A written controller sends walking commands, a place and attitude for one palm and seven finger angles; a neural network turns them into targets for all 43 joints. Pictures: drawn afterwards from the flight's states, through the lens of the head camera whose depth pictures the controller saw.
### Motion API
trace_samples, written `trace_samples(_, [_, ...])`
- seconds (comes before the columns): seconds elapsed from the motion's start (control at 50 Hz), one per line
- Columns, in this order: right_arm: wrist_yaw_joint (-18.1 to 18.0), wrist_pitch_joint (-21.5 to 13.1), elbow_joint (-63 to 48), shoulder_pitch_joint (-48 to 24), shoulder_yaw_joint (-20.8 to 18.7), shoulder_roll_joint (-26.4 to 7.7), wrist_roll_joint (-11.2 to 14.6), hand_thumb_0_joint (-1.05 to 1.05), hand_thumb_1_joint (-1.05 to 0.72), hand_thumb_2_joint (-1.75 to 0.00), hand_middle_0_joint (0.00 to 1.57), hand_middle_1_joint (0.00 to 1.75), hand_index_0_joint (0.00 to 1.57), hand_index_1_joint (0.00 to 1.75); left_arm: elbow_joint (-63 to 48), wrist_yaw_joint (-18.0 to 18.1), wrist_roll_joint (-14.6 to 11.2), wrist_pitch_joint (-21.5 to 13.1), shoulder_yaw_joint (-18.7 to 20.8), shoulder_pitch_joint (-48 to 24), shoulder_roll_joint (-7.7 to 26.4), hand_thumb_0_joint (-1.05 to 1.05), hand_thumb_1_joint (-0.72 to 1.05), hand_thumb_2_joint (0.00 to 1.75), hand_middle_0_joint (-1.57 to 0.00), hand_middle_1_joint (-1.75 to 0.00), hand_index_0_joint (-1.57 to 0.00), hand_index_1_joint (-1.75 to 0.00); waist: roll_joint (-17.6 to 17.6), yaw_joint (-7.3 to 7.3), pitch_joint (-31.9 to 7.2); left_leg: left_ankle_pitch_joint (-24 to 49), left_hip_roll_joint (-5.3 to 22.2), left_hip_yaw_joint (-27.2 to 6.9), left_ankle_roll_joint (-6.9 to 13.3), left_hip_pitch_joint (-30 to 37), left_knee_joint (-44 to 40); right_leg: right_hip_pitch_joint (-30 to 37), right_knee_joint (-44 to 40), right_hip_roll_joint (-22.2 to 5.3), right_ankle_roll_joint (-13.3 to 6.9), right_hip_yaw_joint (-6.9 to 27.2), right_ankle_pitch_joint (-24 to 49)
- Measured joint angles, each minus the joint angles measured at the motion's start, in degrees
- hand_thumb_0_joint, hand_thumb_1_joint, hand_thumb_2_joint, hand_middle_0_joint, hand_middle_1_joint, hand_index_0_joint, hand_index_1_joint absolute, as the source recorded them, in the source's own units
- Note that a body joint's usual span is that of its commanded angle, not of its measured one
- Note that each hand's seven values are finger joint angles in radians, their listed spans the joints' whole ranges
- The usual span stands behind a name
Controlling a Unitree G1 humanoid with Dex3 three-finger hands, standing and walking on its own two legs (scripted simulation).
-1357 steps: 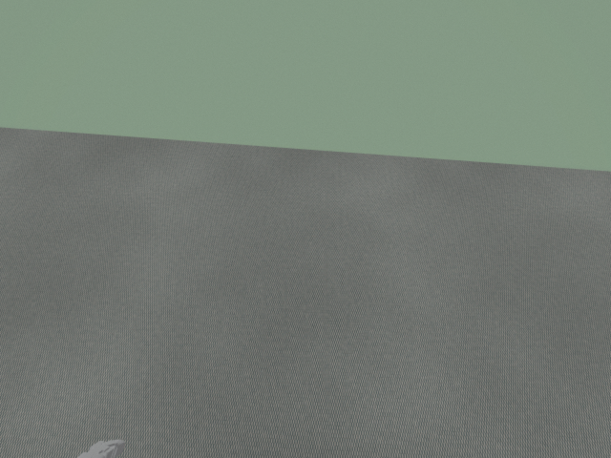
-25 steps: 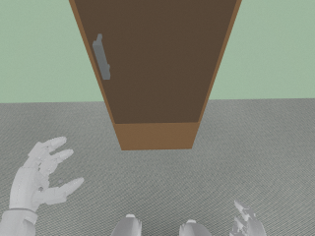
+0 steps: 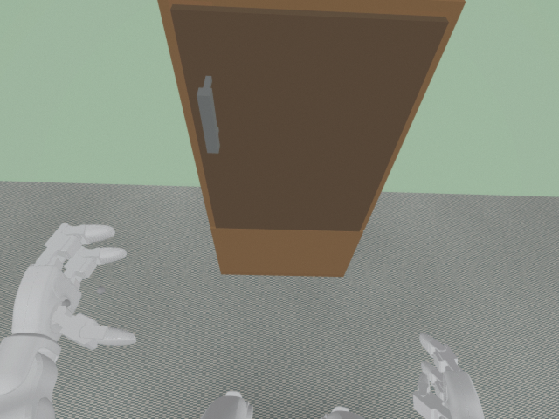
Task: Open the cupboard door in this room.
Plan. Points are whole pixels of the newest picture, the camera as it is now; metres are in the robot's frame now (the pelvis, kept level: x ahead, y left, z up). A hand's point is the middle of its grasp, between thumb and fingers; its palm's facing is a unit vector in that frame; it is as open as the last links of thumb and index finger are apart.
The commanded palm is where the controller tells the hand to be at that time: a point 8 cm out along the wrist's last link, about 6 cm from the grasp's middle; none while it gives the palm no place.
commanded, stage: raise the hand with hooked fingers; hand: left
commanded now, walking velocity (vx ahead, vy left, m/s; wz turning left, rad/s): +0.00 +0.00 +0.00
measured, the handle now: (210, 115) +0.60 +0.17 +0.07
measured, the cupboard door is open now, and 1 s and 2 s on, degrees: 0 0 0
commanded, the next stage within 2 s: move the hooked fingers beside the handle in 0.80 s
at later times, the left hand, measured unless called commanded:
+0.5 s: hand (97, 247) +0.31 +0.27 +0.08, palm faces +0.06 -1.00 -0.03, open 14.0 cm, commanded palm +0.27 +0.31 +0.08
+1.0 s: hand (103, 251) +0.30 +0.26 +0.07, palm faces +0.09 -1.00 -0.02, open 14.0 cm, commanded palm +0.29 +0.30 +0.08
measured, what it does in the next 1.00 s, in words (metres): stands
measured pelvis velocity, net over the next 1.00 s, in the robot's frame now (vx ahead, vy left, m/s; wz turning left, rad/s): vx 0.00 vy -0.01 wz -0.01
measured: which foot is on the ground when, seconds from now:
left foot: down 0.00-1.00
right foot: down 0.00-1.00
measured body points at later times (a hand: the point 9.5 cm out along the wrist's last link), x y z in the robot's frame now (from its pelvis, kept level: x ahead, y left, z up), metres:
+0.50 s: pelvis +0.01 +0.00 +0.01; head +0.07 +0.01 +0.46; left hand +0.30 +0.32 +0.08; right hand +0.15 -0.26 -0.07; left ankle +0.02 +0.10 -0.68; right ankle +0.01 -0.12 -0.68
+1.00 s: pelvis +0.00 -0.01 +0.01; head +0.06 -0.01 +0.46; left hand +0.29 +0.31 +0.08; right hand +0.16 -0.26 -0.08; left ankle +0.02 +0.10 -0.68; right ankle +0.01 -0.12 -0.68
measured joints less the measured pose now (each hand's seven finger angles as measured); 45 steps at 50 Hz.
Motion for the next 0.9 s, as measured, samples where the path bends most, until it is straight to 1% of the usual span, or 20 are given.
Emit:
trace_samples(0.08, [-0.08, 0.31, 0.22, 0.03, 0.62, 0.3, -0.01, 0.01, -0.9, -0.89, 0.21, 0.3, 0.21, 0.3, 1.74, -1.21, -0.12, 1.16, 1.01, -2.36, 0.83, -0.01, -0.46, 0.32, -0.29, -1.17, -0.3, -1.17, 0.16, 0.29, 0.24, 0.14, -0.03, -0.01, 0.09, 0.67, -0.71, 0.77, -0.92, 0.01, 0.11, -0.01, 0.26])
trace_samples(0.2, [-0.27, 0.82, 1.18, 0.72, 0.71, -0.01, 0.04, 0.01, -0.9, -0.89, 0.21, 0.3, 0.21, 0.31, 4.46, -2.81, -0.46, 2.06, 2.69, -5.82, 2.14, -0.01, -0.49, 0.31, -0.3, -1.19, -0.3, -1.19, 0.32, 0.27, 0.56, 0.37, -0.03, 0.18, 0.14, 1.7, -1.82, 1.75, -2.1, 0.06, 0.21, 0.18, 0.61])
trace_samples(0.32, [-0.58, 1.63, 1.85, 1.79, 0.27, -0.88, 0.25, 0.01, -0.9, -0.89, 0.21, 0.3, 0.21, 0.31, 8.01, -4.04, -0.57, 3.06, 4.34, -9.43, 3.75, -0.01, -0.5, 0.3, -0.3, -1.2, -0.3, -1.2, 0.41, -0.19, 0.78, 0.85, 0.05, 0.5, 0.11, 2.87, -3.27, 2.7, -3.4, 0.18, 0.19, 0.5, 1.14])
trace_samples(0.4, [-0.59, 2.21, 1.81, 2.5, -0.11, -1.39, 0.41, 0.01, -0.91, -0.89, 0.21, 0.3, 0.21, 0.3, 10.47, -4.93, -1.26, 3.43, 5.09, -10.96, 4.46, -0.01, -0.5, 0.3, -0.3, -1.2, -0.3, -1.2, 0.23, -0.66, 0.78, 1.26, 0.15, 0.88, 0.06, 3.44, -4.31, 2.96, -4.15, 0.3, 0.12, 0.88, 1.54])
trace_samples(0.48, [-0.22, 2.62, 1.43, 3.18, -0.67, -1.78, 0.33, 0.01, -0.91, -0.89, 0.21, 0.3, 0.21, 0.3, 10.42, -5.0, -1.07, 3.07, 5.03, -10.3, 3.97, -0.01, -0.5, 0.3, -0.3, -1.2, -0.3, -1.2, 0.11, -1.06, 0.65, 1.42, 0.32, 1.17, -0.02, 3.75, -4.87, 3.04, -4.53, 0.47, 0.05, 1.18, 1.73])
trace_samples(0.58, [-0.03, 3.12, 1.38, 3.28, -1.0, -1.78, 0.22, 0.01, -0.91, -0.89, 0.21, 0.3, 0.21, 0.3, 10.25, -4.23, -0.82, 1.93, 5.09, -9.66, 2.99, -0.01, -0.5, 0.3, -0.3, -1.2, -0.3, -1.2, -0.17, -1.26, 0.7, 1.41, 0.48, 1.25, -0.2, 3.83, -4.9, 2.96, -4.35, 0.63, -0.12, 1.28, 1.66])
trace_samples(0.7, [-0.18, 3.55, 1.51, 2.66, -0.8, -1.32, 0.27, 0.01, -0.91, -0.89, 0.21, 0.3, 0.21, 0.3, 10.52, -3.71, -0.32, 1.11, 4.98, -9.73, 2.67, -0.01, -0.5, 0.3, -0.3, -1.2, -0.3, -1.2, -0.05, -1.15, 0.92, 1.44, 0.6, 1.02, -0.42, 3.87, -4.72, 3.02, -4.11, 0.76, -0.36, 1.08, 1.59])
trace_samples(0.9, [-0.42, 3.47, 1.43, 1.65, 0.06, -0.73, 0.4, 0.01, -0.91, -0.89, 0.21, 0.3, 0.21, 0.3, 12.27, -4.55, -0.92, 1.32, 4.93, -10.56, 2.75, -0.01, -0.5, 0.3, -0.3, -1.2, -0.3, -1.2, 0.35, -0.68, 0.75, 1.69, 0.62, 0.77, -0.69, 4.02, -4.93, 3.13, -4.06, 0.8, -0.61, 0.85, 1.59])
